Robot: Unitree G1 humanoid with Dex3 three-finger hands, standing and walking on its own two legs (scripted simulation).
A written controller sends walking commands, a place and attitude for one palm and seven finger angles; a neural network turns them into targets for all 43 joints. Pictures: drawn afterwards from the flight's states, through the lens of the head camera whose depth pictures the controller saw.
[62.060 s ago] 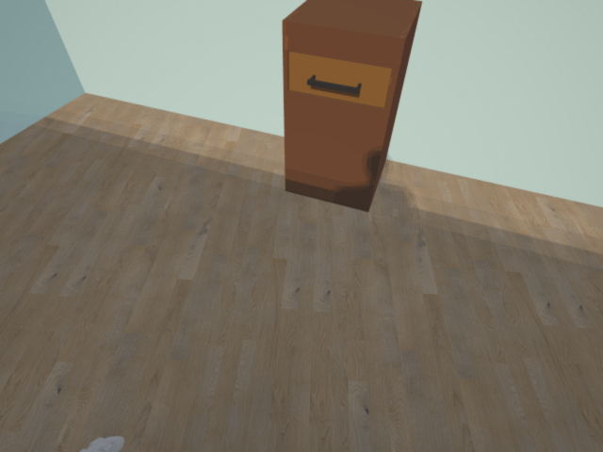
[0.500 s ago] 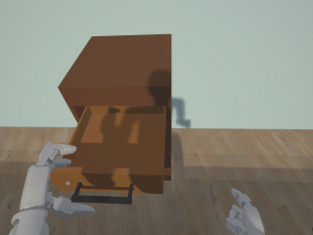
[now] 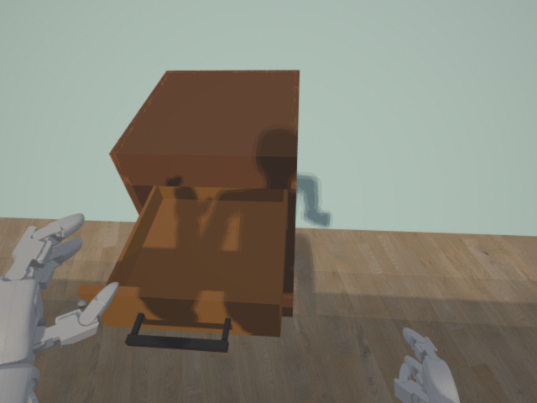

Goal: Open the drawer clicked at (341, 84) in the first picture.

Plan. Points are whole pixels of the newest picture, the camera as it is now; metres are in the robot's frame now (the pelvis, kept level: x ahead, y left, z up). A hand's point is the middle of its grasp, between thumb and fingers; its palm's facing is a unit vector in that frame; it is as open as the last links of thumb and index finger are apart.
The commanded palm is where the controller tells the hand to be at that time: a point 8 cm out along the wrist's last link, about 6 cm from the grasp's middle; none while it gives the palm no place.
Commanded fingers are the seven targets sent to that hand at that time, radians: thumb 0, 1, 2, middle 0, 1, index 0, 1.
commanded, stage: draw the hand back to the body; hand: left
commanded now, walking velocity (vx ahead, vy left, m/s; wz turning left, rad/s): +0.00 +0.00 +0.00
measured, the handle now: (179, 332) +0.27 +0.22 -0.15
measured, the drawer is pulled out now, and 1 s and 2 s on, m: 0.30 0.30 0.30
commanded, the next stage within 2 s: step back with the hand held close in 0.34 s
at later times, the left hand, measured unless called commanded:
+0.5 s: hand (67, 306) +0.17 +0.24 +0.16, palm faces +0.39 -0.81 -0.43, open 7.4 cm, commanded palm +0.12 +0.28 +0.17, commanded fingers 0.00 0.90 0.90 -0.20 -0.30 -0.20 -0.30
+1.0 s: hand (29, 350) +0.12 +0.26 +0.15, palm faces +0.36 -0.80 -0.49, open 7.4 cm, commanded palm +0.06 +0.30 +0.17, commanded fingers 0.00 0.90 0.90 -0.20 -0.30 -0.20 -0.30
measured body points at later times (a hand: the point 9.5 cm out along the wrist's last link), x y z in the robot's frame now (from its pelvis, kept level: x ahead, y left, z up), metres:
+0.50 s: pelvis -0.01 +0.00 +0.00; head -0.02 -0.02 +0.45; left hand +0.14 +0.28 +0.18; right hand +0.18 -0.22 -0.08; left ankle -0.05 +0.12 -0.74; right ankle -0.02 -0.10 -0.74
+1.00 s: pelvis -0.06 +0.01 -0.01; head -0.04 +0.03 +0.44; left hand +0.10 +0.30 +0.18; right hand +0.14 -0.21 -0.07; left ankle -0.04 +0.12 -0.74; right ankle -0.02 -0.10 -0.74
